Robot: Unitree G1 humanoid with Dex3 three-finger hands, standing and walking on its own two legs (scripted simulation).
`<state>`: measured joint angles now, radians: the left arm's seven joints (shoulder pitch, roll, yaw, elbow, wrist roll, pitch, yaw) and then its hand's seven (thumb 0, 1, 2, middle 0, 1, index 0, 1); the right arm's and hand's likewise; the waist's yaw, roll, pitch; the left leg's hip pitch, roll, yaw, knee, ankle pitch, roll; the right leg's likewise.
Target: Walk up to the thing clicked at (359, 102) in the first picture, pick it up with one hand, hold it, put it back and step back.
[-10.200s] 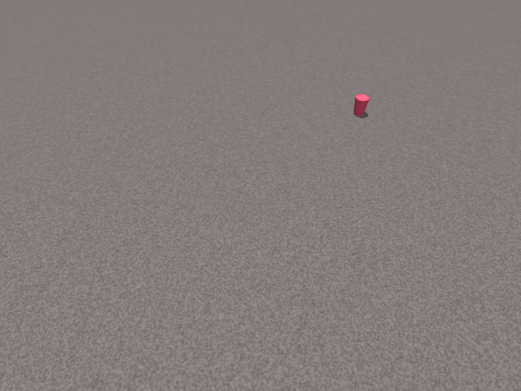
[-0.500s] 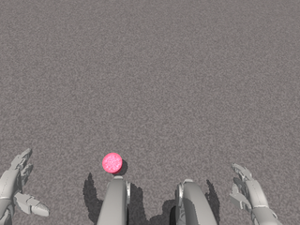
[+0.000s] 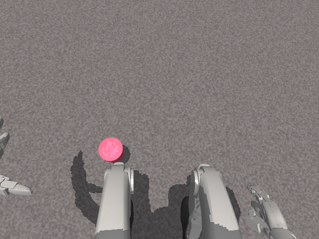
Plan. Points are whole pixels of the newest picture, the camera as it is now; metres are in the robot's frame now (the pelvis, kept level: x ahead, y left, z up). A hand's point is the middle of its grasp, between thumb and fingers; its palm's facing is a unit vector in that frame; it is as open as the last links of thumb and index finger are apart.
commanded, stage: go down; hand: left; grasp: from the side
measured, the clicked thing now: (113, 151) +0.39 +0.20 -0.41
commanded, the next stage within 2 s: none
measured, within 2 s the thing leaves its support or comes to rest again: neither
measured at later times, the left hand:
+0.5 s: hand (13, 158) +0.30 +0.38 -0.08, palm faces +0.14 -0.96 -0.23, open 16.9 cm
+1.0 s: hand (14, 154) +0.31 +0.39 -0.10, palm faces +0.14 -0.97 -0.21, open 17.1 cm
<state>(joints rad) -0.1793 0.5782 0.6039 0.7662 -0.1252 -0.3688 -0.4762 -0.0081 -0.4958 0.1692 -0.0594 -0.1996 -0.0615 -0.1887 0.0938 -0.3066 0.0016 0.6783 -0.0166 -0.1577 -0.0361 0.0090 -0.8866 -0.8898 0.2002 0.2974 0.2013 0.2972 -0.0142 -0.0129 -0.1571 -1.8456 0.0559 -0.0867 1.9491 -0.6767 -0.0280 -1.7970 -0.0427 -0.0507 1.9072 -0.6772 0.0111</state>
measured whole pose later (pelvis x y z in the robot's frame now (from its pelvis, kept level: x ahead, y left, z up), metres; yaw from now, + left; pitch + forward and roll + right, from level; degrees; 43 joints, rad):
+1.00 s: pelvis -0.02 +0.00 -0.09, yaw -2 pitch +31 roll -5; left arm -0.35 0.73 0.73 0.90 -0.18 -0.42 -0.64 -0.01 -0.49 0.18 -0.03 -0.15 -0.02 -0.15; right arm 0.08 -0.35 0.05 0.70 -0.03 -0.18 -0.02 0.01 -0.91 -0.90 0.20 0.30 0.20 0.30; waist -0.03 -0.03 -0.11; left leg -2.09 0.05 -0.12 2.22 -0.68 -0.03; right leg -2.03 -0.03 -0.05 2.17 -0.68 0.02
